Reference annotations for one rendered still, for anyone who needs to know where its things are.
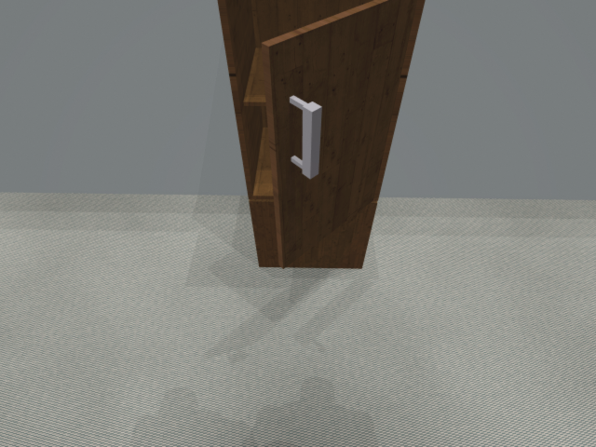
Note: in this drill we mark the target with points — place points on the cupboard door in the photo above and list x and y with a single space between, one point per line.
350 64

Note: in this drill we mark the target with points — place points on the handle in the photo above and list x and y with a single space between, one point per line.
311 137

